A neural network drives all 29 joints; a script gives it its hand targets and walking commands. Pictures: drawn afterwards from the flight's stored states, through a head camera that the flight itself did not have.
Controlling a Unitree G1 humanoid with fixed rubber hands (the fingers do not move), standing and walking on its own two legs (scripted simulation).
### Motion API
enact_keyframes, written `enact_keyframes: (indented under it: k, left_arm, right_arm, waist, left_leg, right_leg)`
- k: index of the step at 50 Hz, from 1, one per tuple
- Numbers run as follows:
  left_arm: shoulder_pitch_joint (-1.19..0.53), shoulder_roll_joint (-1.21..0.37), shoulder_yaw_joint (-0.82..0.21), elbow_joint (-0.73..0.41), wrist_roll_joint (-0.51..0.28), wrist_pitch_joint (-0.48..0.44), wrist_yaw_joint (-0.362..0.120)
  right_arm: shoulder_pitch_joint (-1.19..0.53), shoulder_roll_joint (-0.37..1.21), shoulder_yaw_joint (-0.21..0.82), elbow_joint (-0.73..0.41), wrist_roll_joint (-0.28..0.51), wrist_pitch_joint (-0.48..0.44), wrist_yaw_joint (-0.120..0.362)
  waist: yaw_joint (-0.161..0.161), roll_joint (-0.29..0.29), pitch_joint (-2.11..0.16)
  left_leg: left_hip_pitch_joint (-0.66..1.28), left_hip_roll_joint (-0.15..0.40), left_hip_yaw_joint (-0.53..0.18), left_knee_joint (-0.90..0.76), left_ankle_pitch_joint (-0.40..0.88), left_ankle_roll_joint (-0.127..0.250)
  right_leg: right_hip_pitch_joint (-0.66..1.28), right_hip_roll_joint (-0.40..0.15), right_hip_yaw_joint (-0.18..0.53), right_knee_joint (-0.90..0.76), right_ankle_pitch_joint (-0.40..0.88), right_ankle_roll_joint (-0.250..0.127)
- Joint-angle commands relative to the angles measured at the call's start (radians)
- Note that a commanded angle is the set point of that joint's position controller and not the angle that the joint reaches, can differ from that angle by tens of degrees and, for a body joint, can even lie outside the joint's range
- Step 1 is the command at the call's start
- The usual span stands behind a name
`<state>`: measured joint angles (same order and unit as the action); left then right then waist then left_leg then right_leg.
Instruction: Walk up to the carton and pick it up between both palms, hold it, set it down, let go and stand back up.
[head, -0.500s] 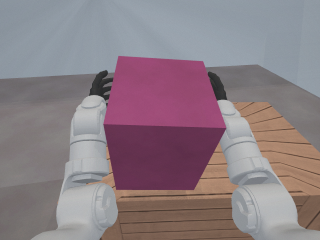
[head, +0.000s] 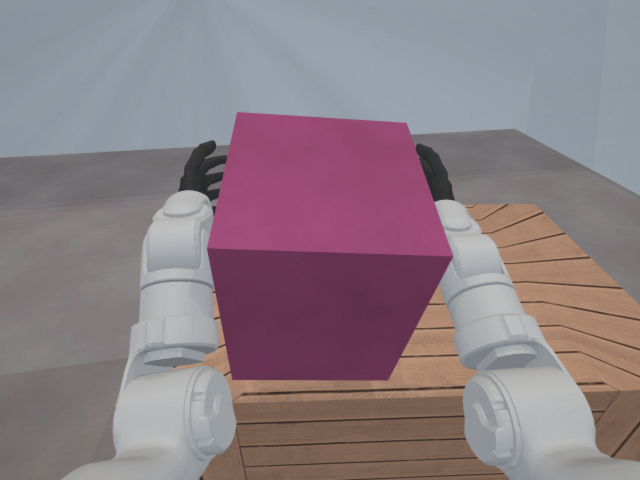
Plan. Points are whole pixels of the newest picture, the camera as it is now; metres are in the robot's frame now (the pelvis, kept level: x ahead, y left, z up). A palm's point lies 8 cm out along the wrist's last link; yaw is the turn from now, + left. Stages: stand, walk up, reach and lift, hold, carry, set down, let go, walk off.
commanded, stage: hold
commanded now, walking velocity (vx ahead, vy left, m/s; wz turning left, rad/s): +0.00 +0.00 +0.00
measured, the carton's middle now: (317, 254) +0.34 +0.04 +0.19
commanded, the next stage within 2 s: none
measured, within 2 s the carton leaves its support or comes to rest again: neither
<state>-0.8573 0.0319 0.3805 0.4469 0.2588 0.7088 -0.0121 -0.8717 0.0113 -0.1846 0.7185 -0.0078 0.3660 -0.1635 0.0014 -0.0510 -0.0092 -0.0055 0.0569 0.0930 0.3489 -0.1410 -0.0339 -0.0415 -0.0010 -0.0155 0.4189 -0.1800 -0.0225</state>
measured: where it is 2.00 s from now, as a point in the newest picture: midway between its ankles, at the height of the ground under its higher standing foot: outside the picture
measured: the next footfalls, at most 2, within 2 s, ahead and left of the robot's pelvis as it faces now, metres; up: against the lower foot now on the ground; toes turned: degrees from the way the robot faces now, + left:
none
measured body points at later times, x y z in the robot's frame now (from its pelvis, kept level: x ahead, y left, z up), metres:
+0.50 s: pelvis +0.00 +0.00 +0.00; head -0.09 +0.01 +0.44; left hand +0.38 +0.18 +0.25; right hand +0.39 -0.11 +0.24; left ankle +0.05 +0.14 -0.74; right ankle +0.05 -0.10 -0.74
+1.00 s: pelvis +0.00 +0.00 +0.00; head -0.09 +0.01 +0.44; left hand +0.38 +0.18 +0.25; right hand +0.39 -0.11 +0.24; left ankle +0.05 +0.14 -0.74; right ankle +0.05 -0.10 -0.74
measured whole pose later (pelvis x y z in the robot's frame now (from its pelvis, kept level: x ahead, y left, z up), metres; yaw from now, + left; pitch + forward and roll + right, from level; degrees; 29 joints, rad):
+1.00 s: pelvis +0.00 +0.00 +0.00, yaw +0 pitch -11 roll +1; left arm -0.86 0.03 0.38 0.45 0.26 0.71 -0.01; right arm -0.87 0.01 -0.18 0.72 -0.01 0.37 -0.16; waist 0.00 -0.05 -0.01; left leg -0.01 0.06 0.09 0.35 -0.14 -0.03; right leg -0.04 0.00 -0.02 0.42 -0.18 -0.02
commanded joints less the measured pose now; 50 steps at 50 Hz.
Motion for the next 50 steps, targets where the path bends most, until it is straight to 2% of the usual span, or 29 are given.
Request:
enact_keyframes:
  k: [1, 3, 4, 10, 13, 16, 22, 24, 25, 28, 33, 40, 42, 50]
  left_arm:
    - [-0.693, -0.612, -0.477, -0.194, -0.115, -0.043, -0.166]
    - [-0.697, -0.608, -0.467, -0.171, -0.109, -0.042, -0.167]
    - [-0.692, -0.62, -0.48, -0.185, -0.114, -0.044, -0.165]
    - [-0.681, -0.608, -0.468, -0.201, -0.108, -0.042, -0.168]
    - [-0.683, -0.608, -0.455, -0.156, -0.101, -0.036, -0.171]
    - [-0.676, -0.61, -0.473, -0.19, -0.109, -0.04, -0.169]
    - [-0.687, -0.617, -0.481, -0.199, -0.12, -0.043, -0.167]
    - [-0.675, -0.61, -0.462, -0.155, -0.099, -0.035, -0.17]
    - [-0.69, -0.61, -0.464, -0.166, -0.105, -0.039, -0.169]
    - [-0.69, -0.611, -0.461, -0.164, -0.1, -0.04, -0.168]
    - [-0.671, -0.617, -0.482, -0.186, -0.112, -0.042, -0.165]
    - [-0.679, -0.614, -0.463, -0.164, -0.108, -0.039, -0.167]
    - [-0.681, -0.615, -0.463, -0.159, -0.103, -0.04, -0.165]
    - [-0.665, -0.618, -0.471, -0.179, -0.111, -0.037, -0.165]
  right_arm:
    - [-0.757, 0.56, 0.318, -0.181, 0.189, -0.045, 0.071]
    - [-0.76, 0.555, 0.311, -0.164, 0.187, -0.043, 0.071]
    - [-0.77, 0.558, 0.315, -0.189, 0.188, -0.049, 0.073]
    - [-0.741, 0.561, 0.322, -0.175, 0.189, -0.042, 0.072]
    - [-0.768, 0.547, 0.303, -0.172, 0.18, -0.045, 0.071]
    - [-0.75, 0.554, 0.32, -0.181, 0.188, -0.043, 0.069]
    - [-0.746, 0.563, 0.321, -0.183, 0.19, -0.046, 0.068]
    - [-0.754, 0.542, 0.299, -0.164, 0.188, -0.04, 0.07]
    - [-0.773, 0.555, 0.309, -0.181, 0.187, -0.046, 0.071]
    - [-0.748, 0.548, 0.295, -0.144, 0.178, -0.042, 0.074]
    - [-0.763, 0.556, 0.326, -0.199, 0.196, -0.05, 0.071]
    - [-0.757, 0.553, 0.298, -0.162, 0.181, -0.045, 0.073]
    - [-0.777, 0.555, 0.312, -0.185, 0.185, -0.049, 0.073]
    - [-0.755, 0.55, 0.316, -0.183, 0.191, -0.045, 0.07]
  waist:
    - [-0.178, 0.046, -0.28]
    - [-0.177, 0.048, -0.254]
    - [-0.177, 0.052, -0.283]
    - [-0.173, 0.048, -0.274]
    - [-0.176, 0.042, -0.238]
    - [-0.178, 0.043, -0.273]
    - [-0.18, 0.049, -0.291]
    - [-0.18, 0.054, -0.23]
    - [-0.173, 0.042, -0.25]
    - [-0.181, 0.056, -0.247]
    - [-0.173, 0.051, -0.282]
    - [-0.177, 0.048, -0.252]
    - [-0.17, 0.046, -0.257]
    - [-0.177, 0.048, -0.273]
  left_leg:
    - [-0.075, -0.103, -0.038, -0.102, -0.052, 0.04]
    - [-0.078, -0.099, -0.039, -0.108, -0.062, 0.042]
    - [-0.067, -0.1, -0.041, -0.103, -0.047, 0.039]
    - [-0.07, -0.102, -0.038, -0.103, -0.044, 0.042]
    - [-0.087, -0.102, -0.036, -0.11, -0.084, 0.045]
    - [-0.076, -0.102, -0.038, -0.103, -0.046, 0.041]
    - [-0.067, -0.101, -0.037, -0.102, -0.039, 0.039]
    - [-0.083, -0.099, -0.042, -0.112, -0.075, 0.04]
    - [-0.081, -0.099, -0.039, -0.112, -0.07, 0.044]
    - [-0.078, -0.098, -0.04, -0.114, -0.076, 0.04]
    - [-0.064, -0.1, -0.042, -0.102, -0.025, 0.037]
    - [-0.081, -0.099, -0.038, -0.113, -0.072, 0.042]
    - [-0.08, -0.1, -0.04, -0.109, -0.066, 0.043]
    - [-0.067, -0.1, -0.038, -0.104, -0.04, 0.04]
  right_leg:
    - [0.115, 0.033, -0.043, -0.153, 0.12, 0.086]
    - [0.099, 0.032, -0.043, -0.156, 0.101, 0.085]
    - [0.104, 0.034, -0.044, -0.155, 0.117, 0.083]
    - [0.116, 0.031, -0.042, -0.152, 0.132, 0.086]
    - [0.095, 0.029, -0.041, -0.163, 0.082, 0.085]
    - [0.123, 0.032, -0.041, -0.152, 0.135, 0.085]
    - [0.122, 0.034, -0.041, -0.15, 0.142, 0.084]
    - [0.1, 0.033, -0.043, -0.158, 0.095, 0.083]
    - [0.099, 0.033, -0.043, -0.159, 0.092, 0.083]
    - [0.103, 0.031, -0.045, -0.157, 0.089, 0.081]
    - [0.118, 0.037, -0.045, -0.154, 0.14, 0.083]
    - [0.101, 0.032, -0.045, -0.159, 0.088, 0.083]
    - [0.105, 0.033, -0.045, -0.159, 0.097, 0.08]
    - [0.112, 0.033, -0.045, -0.154, 0.127, 0.085]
